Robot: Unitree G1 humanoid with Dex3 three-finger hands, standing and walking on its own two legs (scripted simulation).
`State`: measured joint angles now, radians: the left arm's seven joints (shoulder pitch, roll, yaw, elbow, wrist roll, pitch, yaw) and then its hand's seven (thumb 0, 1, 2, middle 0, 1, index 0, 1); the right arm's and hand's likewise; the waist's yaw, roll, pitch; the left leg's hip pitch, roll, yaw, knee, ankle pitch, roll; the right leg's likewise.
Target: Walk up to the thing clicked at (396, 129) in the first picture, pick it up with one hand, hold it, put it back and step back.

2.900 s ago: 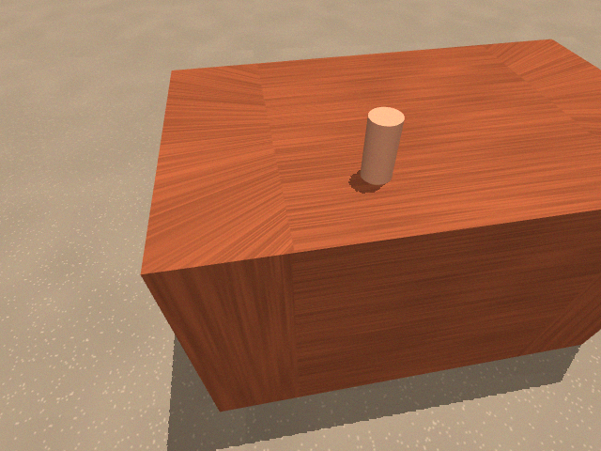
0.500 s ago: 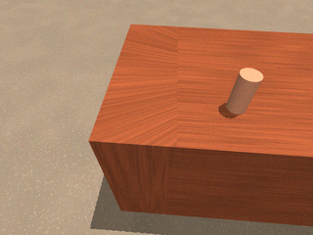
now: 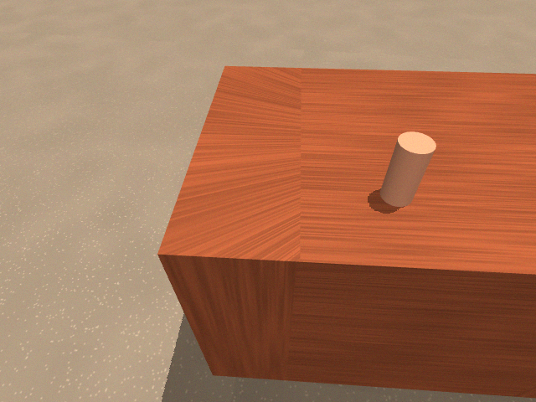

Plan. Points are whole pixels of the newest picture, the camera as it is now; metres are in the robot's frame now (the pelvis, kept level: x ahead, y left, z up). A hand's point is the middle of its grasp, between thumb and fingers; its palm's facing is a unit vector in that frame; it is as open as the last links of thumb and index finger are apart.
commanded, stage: walk up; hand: right
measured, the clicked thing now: (405, 171) +0.54 -0.23 +0.04
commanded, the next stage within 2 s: stand in 0.58 s
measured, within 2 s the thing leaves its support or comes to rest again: neither
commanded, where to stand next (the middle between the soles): +0.07 +0.00 m, yaw -2 degrees
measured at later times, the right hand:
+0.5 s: hand out of the picture +0.10 -0.25 -0.16, palm faces +0.01 +0.95 -0.33, open 7.4 cm
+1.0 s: hand out of the picture +0.09 -0.26 -0.16, palm faces -0.01 +0.94 -0.34, open 7.4 cm
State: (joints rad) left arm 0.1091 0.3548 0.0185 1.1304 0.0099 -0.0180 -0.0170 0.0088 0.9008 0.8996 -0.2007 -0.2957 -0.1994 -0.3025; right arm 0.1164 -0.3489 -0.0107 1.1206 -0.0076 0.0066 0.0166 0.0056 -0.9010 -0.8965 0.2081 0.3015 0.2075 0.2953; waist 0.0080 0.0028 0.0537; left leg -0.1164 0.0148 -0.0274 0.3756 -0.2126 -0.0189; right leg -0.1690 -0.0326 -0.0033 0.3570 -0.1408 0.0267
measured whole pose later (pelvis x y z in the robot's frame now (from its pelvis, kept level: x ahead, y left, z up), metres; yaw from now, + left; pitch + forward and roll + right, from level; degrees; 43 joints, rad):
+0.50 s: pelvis +0.01 +0.00 +0.00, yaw +0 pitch -2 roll +0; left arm 0.07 0.35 0.01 1.13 0.01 -0.02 -0.01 0.01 0.90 0.90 -0.20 -0.30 -0.20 -0.30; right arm 0.09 -0.35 -0.02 1.12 0.00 0.01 0.01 0.00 -0.90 -0.90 0.21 0.30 0.21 0.30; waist 0.00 0.01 0.05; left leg -0.08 0.02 -0.02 0.34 -0.22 -0.02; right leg -0.15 -0.03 0.00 0.35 -0.15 0.03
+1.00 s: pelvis +0.02 -0.01 +0.00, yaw +0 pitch -2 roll +0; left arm 0.11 0.35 0.00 1.14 0.01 -0.01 -0.01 0.01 0.90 0.90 -0.20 -0.30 -0.20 -0.30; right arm 0.11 -0.36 -0.01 1.13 -0.01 0.00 0.00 0.01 -0.90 -0.90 0.21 0.30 0.21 0.30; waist 0.00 0.00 0.05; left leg -0.07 0.02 -0.03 0.32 -0.21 -0.03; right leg -0.14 -0.02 -0.01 0.34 -0.16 0.02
